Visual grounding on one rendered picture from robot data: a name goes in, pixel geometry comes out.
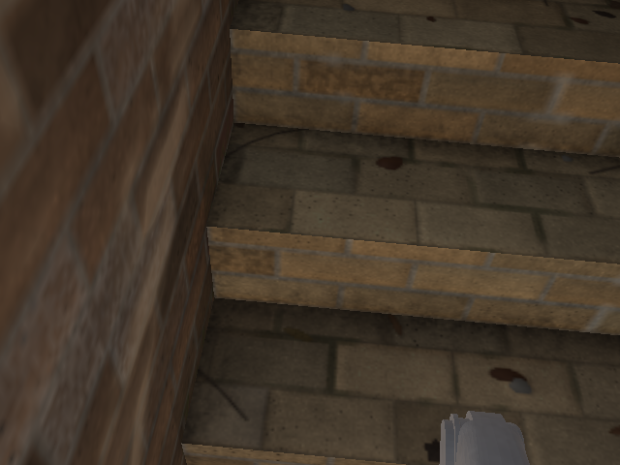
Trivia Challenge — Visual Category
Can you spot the right robot thigh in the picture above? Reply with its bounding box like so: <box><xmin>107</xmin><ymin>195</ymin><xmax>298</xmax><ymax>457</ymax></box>
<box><xmin>439</xmin><ymin>411</ymin><xmax>530</xmax><ymax>465</ymax></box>

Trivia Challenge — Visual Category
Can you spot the robot right shin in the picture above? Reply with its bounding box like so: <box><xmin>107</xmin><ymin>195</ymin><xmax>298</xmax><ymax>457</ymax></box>
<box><xmin>506</xmin><ymin>422</ymin><xmax>525</xmax><ymax>448</ymax></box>

